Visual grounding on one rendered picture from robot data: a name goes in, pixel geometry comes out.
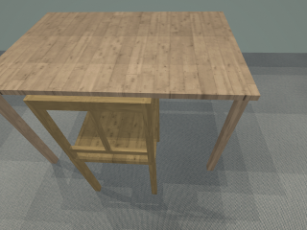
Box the table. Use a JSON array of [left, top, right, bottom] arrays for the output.
[[0, 11, 261, 172]]

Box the chair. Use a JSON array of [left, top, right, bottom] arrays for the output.
[[23, 95, 160, 195]]

